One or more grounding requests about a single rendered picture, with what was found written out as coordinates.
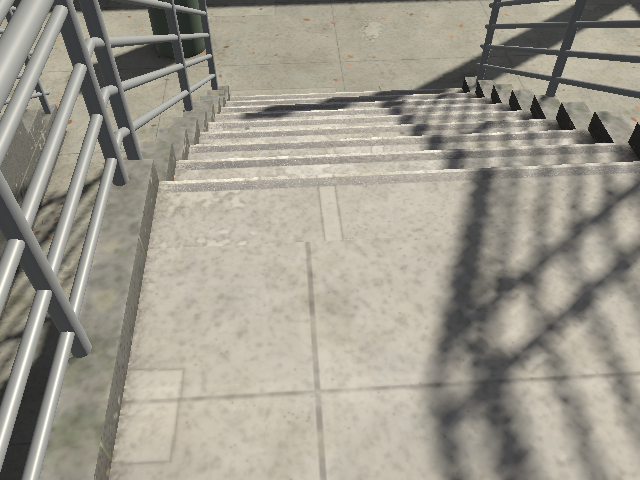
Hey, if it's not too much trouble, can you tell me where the stairs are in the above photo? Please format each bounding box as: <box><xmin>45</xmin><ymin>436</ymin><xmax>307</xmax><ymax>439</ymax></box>
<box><xmin>174</xmin><ymin>88</ymin><xmax>640</xmax><ymax>181</ymax></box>

